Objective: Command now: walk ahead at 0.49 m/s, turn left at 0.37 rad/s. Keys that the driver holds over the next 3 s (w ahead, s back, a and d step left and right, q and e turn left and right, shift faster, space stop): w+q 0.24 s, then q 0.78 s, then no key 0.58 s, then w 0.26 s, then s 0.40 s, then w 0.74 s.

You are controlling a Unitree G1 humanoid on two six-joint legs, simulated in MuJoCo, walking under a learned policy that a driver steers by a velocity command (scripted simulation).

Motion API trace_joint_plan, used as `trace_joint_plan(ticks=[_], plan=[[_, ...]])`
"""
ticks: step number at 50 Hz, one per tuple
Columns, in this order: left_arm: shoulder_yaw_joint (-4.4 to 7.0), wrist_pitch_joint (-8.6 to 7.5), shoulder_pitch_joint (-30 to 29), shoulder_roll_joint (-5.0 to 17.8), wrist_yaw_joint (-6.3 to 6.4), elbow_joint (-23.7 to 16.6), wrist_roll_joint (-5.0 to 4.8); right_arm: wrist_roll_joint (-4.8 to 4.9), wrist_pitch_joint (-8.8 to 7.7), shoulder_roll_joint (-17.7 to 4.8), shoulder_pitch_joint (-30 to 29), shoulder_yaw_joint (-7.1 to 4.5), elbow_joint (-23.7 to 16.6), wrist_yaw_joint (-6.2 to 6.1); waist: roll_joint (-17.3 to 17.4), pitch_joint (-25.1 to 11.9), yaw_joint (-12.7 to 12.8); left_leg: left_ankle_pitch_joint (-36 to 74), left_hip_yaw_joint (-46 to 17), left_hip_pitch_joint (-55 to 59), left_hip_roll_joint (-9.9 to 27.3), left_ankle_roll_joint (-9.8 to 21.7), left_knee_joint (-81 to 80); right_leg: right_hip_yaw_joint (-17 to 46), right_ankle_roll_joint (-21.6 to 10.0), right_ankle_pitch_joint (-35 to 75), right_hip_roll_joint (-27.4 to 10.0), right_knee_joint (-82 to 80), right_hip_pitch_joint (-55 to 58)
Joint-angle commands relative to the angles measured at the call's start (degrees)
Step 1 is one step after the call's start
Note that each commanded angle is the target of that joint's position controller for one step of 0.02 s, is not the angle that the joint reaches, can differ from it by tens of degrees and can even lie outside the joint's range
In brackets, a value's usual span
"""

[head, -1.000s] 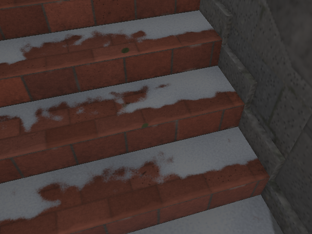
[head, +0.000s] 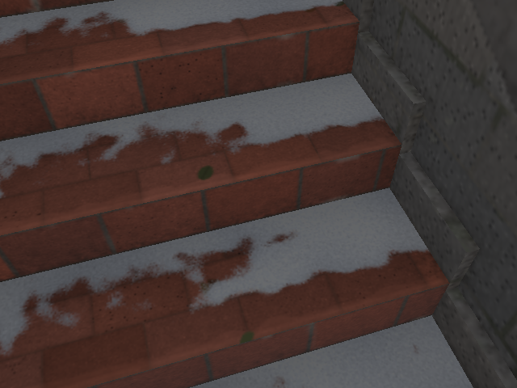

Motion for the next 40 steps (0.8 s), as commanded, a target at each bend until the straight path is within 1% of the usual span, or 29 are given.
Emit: trace_joint_plan(ticks=[1, 3, 4, 5, 6, 7, 8, 10, 11, 13, 14, 15, 16, 17, 18, 19, 20, 21, 22, 23, 24, 25, 26, 28, 30, 32, 34, 38, 40], plan=[[1.37, -1.75, 4.0, 4.4, 1.55, -3.6, -0.29, 0.69, -1.04, -8.7, -3.4, -1.66, -3.1, -0.37, 3.5, 1.2, 6.2, 47.1, -12.2, -2.1, 14.6, 8.8, 6.3, -2.1, -0.5, -2.3, 4.3, -8.3, 8.9], [2.82, -3.74, 19.0, 7.3, 2.29, -0.4, -0.75, 2.81, -0.94, -8.6, -8.1, -2.10, -4.9, 0.04, -3.2, -6.5, 12.9, 51.9, -7.1, -11.8, 7.4, 4.5, 30.0, 2.1, -2.3, 10.7, 1.3, -21.2, 32.3], [4.09, -3.82, 26.3, 12.2, 3.27, 0.4, 0.40, 3.76, -1.58, -5.8, -14.0, -1.39, -7.9, 0.13, -8.7, -8.4, 16.3, 25.9, -2.5, -24.2, 3.1, 2.5, 48.0, 15.9, -5.1, 11.5, -12.1, -30.8, 40.9], [3.74, -2.73, 24.0, 13.3, 2.27, 0.3, 1.27, 2.27, -1.88, 2.0, -9.6, -0.09, -8.6, -0.52, -12.4, -6.5, 8.5, -8.9, -2.3, -40.7, -1.9, 1.5, 67.6, 27.1, -7.5, 51.1, -22.7, -24.0, 46.8], [4.79, -1.87, 23.0, 15.1, 2.45, -0.3, 1.17, 2.88, -0.50, -0.2, -5.9, -1.07, -9.8, -1.25, -12.5, -10.1, 8.6, -11.1, -2.1, -46.8, -0.5, 0.9, 82.0, 33.0, -16.9, 35.6, -28.9, -25.0, 44.0], [3.95, -1.97, 19.5, 10.3, 1.96, 0.1, 0.94, 0.95, 0.67, -0.7, -11.9, -1.01, -11.7, -1.64, -4.6, -3.2, 7.6, -11.3, -1.6, -56.3, 2.3, 1.1, 90.9, 28.7, -16.3, 17.2, -25.5, -28.4, 40.2], [3.11, -1.91, 19.1, 6.7, 1.41, 1.3, 1.07, 0.14, 2.16, 1.2, -17.6, -0.79, -13.5, -2.30, -7.9, 0.7, 8.2, -15.7, 0.3, -62.8, 3.0, 2.1, 99.3, 23.6, -12.7, 0.8, -22.0, -32.5, 37.2], [1.07, -3.00, 21.7, 1.6, 1.69, 5.0, 1.00, -0.50, 3.58, 5.0, -24.6, 0.76, -18.8, -1.73, -5.6, 6.2, 5.9, -16.3, -4.1, -72.7, 4.3, 3.7, 107.3, 15.7, -7.2, -5.0, -17.7, -33.3, 30.5], [0.45, -3.36, 23.1, 0.4, 1.80, 7.0, 1.25, 0.25, 3.86, 7.9, -28.2, 2.06, -21.9, -1.38, -6.3, 7.5, 5.1, -15.8, -3.5, -76.1, 2.9, 4.6, 114.8, 12.7, -5.5, -4.7, -17.3, -34.4, 26.9], [-0.19, -3.96, 20.4, 2.1, 0.78, 7.4, 0.36, 1.07, 4.59, 7.8, -32.9, 3.37, -27.1, -1.24, -3.9, 7.9, 1.6, -14.5, -3.8, -74.9, 2.7, 4.7, 109.0, 5.3, -2.6, -7.1, -15.3, -38.1, 20.1], [-0.86, -3.62, 16.6, 2.2, 0.24, 7.4, -0.58, 0.93, 4.51, 6.4, -35.6, 4.01, -30.9, -1.33, -3.5, 11.0, -1.7, -13.5, 0.3, -66.9, 4.9, 4.0, 94.3, -1.6, -1.0, 1.8, -11.6, -41.6, 10.1], [-0.81, -3.21, 15.8, 3.8, 0.17, 6.7, -1.06, 0.18, 5.21, 5.0, -39.4, 4.13, -33.2, -0.95, -1.2, 10.2, -1.2, -12.2, 6.1, -60.0, 4.8, 2.6, 85.7, -4.4, -1.9, 13.9, -9.9, -44.3, 6.0], [-0.68, -2.63, 13.5, 6.6, 1.73, 5.6, -1.68, 0.80, 5.50, 5.5, -37.3, 4.97, -33.9, -0.07, 0.3, 9.4, -2.6, -10.2, 12.2, -44.2, 5.0, 1.1, 71.3, -7.9, -4.3, 33.4, -8.4, -48.1, -1.4], [-0.46, -2.77, 11.0, 9.5, 2.42, 2.7, -2.79, 1.53, 5.37, 3.5, -32.3, 4.32, -31.4, 0.36, 0.5, 0.1, -3.2, -5.6, 14.1, -26.2, 3.0, -0.2, 59.4, -9.2, -6.0, 52.8, -6.5, -43.9, -0.7], [1.22, -3.92, 14.1, 16.0, 1.84, 2.2, -4.00, 1.70, 6.16, 2.6, -24.3, 3.81, -27.9, -0.38, -4.8, -9.7, -4.7, -3.0, 16.0, -16.8, -0.9, -0.7, 58.9, -8.2, -7.6, 79.7, -8.0, -36.9, 8.3], [2.97, -4.29, 12.9, 21.2, 1.58, 1.5, -4.18, 0.65, 7.29, 0.1, -15.8, 2.62, -25.4, -0.80, -10.5, -16.9, -7.9, -4.5, 13.3, -17.4, -1.5, 0.7, 53.4, -7.5, -7.1, 93.7, -11.0, -26.2, 22.0], [4.10, -3.93, 9.4, 22.0, 0.77, -0.6, -4.33, -0.60, 7.37, -2.2, -7.8, 1.95, -22.6, -0.62, -13.1, -23.5, -9.4, -6.6, 10.3, -16.4, -1.7, 3.5, 47.3, -7.1, -6.3, 100.0, -13.8, -12.3, 32.2], [4.81, -3.67, 9.2, 21.0, -0.48, -2.7, -5.17, -1.09, 6.83, -5.2, -7.0, 1.03, -22.2, 0.34, -10.4, -25.4, -9.7, -2.6, 4.8, -10.4, -3.1, 5.5, 31.2, -6.8, -4.2, 88.4, -11.9, 2.9, 31.5], [3.54, -3.38, 9.5, 13.2, -1.98, -6.5, -2.77, -0.03, 6.04, -10.9, -13.5, -1.16, -21.9, 0.32, 4.3, -21.6, -5.1, 21.5, -21.6, 0.7, 9.0, 12.8, 17.5, -4.6, 1.3, 10.2, -1.4, 27.9, 6.4], [3.40, -2.83, 12.7, 11.1, -3.30, -10.1, -0.99, 0.02, 7.48, -17.6, -17.5, -4.07, -23.8, -0.87, 16.2, -29.1, -2.9, 34.1, -53.2, 3.8, 20.3, 19.0, 3.4, 7.0, 2.6, -2.6, 6.7, 57.9, -6.2], [2.64, -2.86, 14.4, 8.3, -3.02, -11.8, 0.47, -0.31, 6.89, -14.3, -22.4, -3.74, -24.2, -0.84, 6.9, -25.5, 0.9, 25.2, -49.2, -0.1, 21.1, 17.8, 2.4, 10.3, 1.7, 1.3, 3.9, 69.6, -11.6], [1.82, -1.84, 10.6, 5.1, -1.76, -13.3, 0.90, -0.05, 6.25, -10.4, -23.7, -2.70, -20.7, -0.82, 0.6, -15.6, 3.1, 15.0, -42.4, -8.9, 17.9, 15.1, 4.9, 8.6, 1.1, 3.9, 2.8, 71.6, -16.0], [0.87, -0.80, 7.5, 3.0, 0.00, -14.6, 1.62, -0.39, 5.47, -7.0, -21.1, -1.72, -16.4, -0.99, -2.8, -4.6, 4.6, 13.5, -32.6, -16.2, 13.9, 10.6, 7.7, 8.5, 0.2, 2.4, 1.2, 69.9, -20.7], [0.02, 1.13, 8.2, 2.8, 1.48, -15.5, 1.17, 0.06, 4.58, -4.2, -18.5, -0.84, -11.8, -0.77, -1.8, 1.6, 6.8, 16.6, -20.1, -21.1, 8.2, 6.6, 8.3, 8.5, -0.3, -2.7, 1.1, 69.1, -23.9], [-0.23, 2.10, 9.1, 3.4, 2.13, -15.9, 1.32, 2.23, 2.93, -4.1, -15.6, -0.86, -10.3, 0.18, -1.4, 2.1, 7.1, 24.5, -15.1, -20.7, 5.9, 4.2, 9.4, 8.1, 0.2, -4.8, 0.1, 63.5, -26.0], [-0.69, 2.83, 2.6, 3.3, 1.75, -18.5, 1.25, 0.35, 2.85, -7.0, -13.7, -1.92, -9.8, -0.46, -4.5, 0.1, 6.2, 31.9, -12.8, -20.6, 3.9, 1.3, 8.6, 4.2, 2.2, -1.7, 0.1, 52.8, -23.9], [-0.38, 2.82, 3.0, 3.1, 2.22, -18.1, 0.93, -0.29, 2.39, -8.3, -10.5, -2.11, -11.9, -1.26, -0.5, -5.4, 4.8, 46.5, -17.0, -13.2, 7.1, 2.1, 10.4, 3.6, 3.7, -0.9, 0.9, 62.8, -29.2], [-0.52, 3.63, -6.1, 2.4, 2.90, -22.2, 1.99, -1.18, 3.39, -10.1, -9.3, -2.59, -12.8, -2.39, 2.3, -6.7, 2.9, 21.5, -25.1, -8.7, 8.0, 3.2, 8.8, 7.4, 3.2, 0.7, 0.9, 73.9, -40.4], [-0.95, 4.06, -9.8, 1.7, 2.16, -23.3, 2.36, -0.38, 3.72, -10.7, -8.4, -2.98, -13.1, -2.99, 1.3, -5.5, 1.0, 16.5, -27.7, -5.9, 8.5, 3.8, 7.6, 6.4, 3.6, 0.2, 1.5, 75.4, -45.1]])
Next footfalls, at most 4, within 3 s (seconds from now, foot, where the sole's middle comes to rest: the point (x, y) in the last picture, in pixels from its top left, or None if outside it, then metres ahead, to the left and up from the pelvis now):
0.08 right None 0.11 -0.12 -0.78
0.42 left None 0.32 0.10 -0.63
1.18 right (276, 305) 0.57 -0.03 -0.48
1.70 left None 0.36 0.08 -0.63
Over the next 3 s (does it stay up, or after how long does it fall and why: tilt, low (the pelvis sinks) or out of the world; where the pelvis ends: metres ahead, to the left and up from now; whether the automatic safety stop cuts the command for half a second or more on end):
stays up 0.74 0.26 0.33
